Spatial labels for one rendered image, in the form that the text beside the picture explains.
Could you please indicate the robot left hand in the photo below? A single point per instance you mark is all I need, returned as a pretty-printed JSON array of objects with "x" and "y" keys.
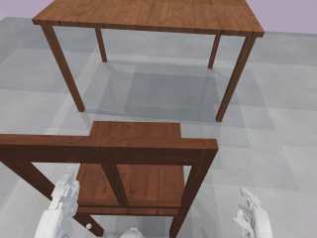
[{"x": 56, "y": 219}]

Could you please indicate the chair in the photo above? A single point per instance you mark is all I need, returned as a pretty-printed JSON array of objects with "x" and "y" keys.
[{"x": 127, "y": 168}]

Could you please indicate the robot right hand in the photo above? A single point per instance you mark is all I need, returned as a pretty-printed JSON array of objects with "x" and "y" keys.
[{"x": 256, "y": 223}]

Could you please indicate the table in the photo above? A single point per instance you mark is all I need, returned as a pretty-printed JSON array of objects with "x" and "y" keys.
[{"x": 203, "y": 17}]

